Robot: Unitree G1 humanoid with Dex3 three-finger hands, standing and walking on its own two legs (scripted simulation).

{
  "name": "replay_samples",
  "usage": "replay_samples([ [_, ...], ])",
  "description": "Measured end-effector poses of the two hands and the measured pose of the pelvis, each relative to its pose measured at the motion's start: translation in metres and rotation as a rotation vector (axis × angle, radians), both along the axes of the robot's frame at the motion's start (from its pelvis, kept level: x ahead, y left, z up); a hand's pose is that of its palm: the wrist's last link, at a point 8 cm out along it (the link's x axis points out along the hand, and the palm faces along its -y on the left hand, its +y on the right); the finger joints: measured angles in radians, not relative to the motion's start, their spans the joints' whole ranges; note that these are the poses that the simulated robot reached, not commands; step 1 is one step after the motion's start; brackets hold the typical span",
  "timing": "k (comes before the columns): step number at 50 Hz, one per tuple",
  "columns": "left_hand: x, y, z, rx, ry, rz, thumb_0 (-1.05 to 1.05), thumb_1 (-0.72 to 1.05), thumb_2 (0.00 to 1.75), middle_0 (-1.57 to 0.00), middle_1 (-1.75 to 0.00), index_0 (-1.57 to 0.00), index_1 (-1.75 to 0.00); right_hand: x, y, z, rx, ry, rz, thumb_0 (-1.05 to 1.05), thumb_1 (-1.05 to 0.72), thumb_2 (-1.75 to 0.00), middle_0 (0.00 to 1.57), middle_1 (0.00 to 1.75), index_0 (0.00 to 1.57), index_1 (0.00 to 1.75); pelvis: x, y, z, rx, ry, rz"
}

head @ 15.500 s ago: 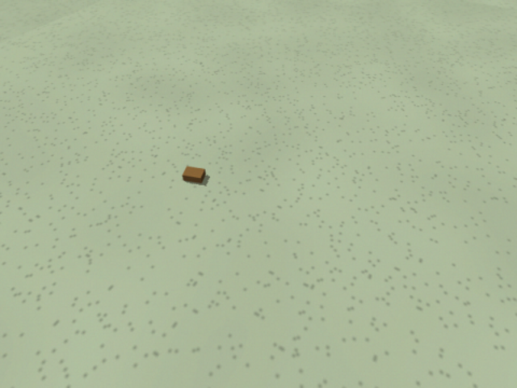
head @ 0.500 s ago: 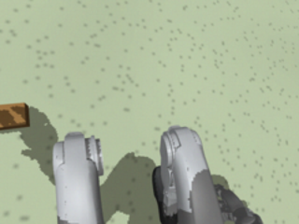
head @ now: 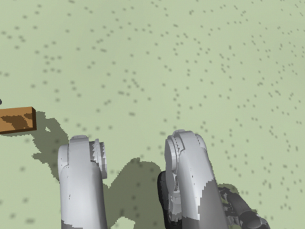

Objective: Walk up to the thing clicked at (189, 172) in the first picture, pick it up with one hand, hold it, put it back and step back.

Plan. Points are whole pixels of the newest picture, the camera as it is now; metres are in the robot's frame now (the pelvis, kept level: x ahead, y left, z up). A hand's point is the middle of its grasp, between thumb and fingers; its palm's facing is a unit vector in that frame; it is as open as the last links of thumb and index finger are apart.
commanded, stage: rise first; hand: left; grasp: from above
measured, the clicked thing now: (15, 120) +0.39 +0.38 -0.29
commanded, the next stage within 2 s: approach in 0.44 s
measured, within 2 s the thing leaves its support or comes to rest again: neither
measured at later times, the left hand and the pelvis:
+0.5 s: hand out of the picture +0.34 +0.40 -0.16, palm faces -0.44 -0.16 -0.89, open 11.0 cm; pelvis +0.00 +0.00 +0.00, yaw +0 degrees
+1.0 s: hand (12, 107) +0.40 +0.35 -0.16, palm faces -0.40 -0.12 -0.91, open 11.3 cm; pelvis +0.00 +0.00 +0.00, yaw +0 degrees
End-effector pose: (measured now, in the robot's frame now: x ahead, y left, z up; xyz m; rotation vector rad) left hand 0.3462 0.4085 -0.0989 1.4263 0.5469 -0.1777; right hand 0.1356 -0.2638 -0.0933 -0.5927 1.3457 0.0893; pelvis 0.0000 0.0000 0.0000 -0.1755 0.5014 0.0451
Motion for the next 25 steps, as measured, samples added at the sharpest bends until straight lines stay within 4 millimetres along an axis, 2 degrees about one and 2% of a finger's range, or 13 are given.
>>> replay_samples([
  [17,0.003,-0.003,-0.003,0.005,-0.009,0.01,0.0,-0.08,0.63,-0.47,-0.69,-0.49,-0.68,-0.011,-0.004,-0.003,-0.005,0.02,-0.014,0.01,-0.91,-0.9,0.2,0.29,0.2,0.3,0.0,-0.002,-0.003,0.004,-0.003,-0.002],
  [25,0.0,-0.002,0.0,0.003,0.005,0.009,0.0,-0.05,0.61,-0.48,-0.69,-0.5,-0.67,-0.007,-0.003,-0.001,-0.003,0.004,-0.011,0.01,-0.91,-0.9,0.2,0.29,0.2,0.3,0.0,-0.002,-0.001,0.004,-0.002,0.0],
])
